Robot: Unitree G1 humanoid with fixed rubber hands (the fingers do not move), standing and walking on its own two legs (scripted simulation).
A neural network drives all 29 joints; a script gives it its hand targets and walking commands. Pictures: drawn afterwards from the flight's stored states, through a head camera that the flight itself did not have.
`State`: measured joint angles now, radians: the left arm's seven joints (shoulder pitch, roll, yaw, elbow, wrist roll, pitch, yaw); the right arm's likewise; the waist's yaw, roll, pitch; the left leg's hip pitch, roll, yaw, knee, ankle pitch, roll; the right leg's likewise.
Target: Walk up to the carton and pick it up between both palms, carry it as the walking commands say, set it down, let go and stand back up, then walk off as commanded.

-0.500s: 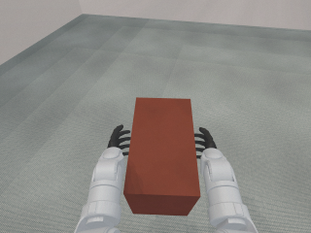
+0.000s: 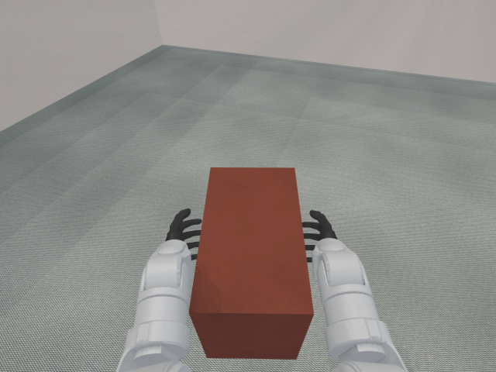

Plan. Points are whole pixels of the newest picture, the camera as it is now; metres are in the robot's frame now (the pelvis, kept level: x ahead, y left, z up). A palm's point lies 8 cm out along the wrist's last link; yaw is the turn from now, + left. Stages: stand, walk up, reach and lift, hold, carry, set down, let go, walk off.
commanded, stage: reach and lift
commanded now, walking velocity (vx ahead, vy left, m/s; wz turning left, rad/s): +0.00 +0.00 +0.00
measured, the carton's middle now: (252, 260) +0.34 +0.01 -0.03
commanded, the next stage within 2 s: hold in 0.92 s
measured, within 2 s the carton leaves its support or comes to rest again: neither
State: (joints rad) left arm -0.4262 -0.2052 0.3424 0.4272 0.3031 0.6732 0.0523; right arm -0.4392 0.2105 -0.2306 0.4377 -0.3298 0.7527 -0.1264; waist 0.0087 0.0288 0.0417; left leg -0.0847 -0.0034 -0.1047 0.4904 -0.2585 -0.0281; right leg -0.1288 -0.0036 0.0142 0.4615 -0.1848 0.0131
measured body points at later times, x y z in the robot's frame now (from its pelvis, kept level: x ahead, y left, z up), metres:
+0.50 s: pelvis +0.01 +0.01 +0.00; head -0.04 +0.00 +0.45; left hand +0.33 +0.15 +0.05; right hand +0.33 -0.12 +0.04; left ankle +0.02 +0.14 -0.74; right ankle +0.05 -0.13 -0.74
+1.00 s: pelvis +0.00 +0.00 +0.00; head -0.07 +0.00 +0.44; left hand +0.31 +0.14 +0.05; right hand +0.30 -0.12 +0.04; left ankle +0.02 +0.14 -0.74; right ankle +0.05 -0.13 -0.74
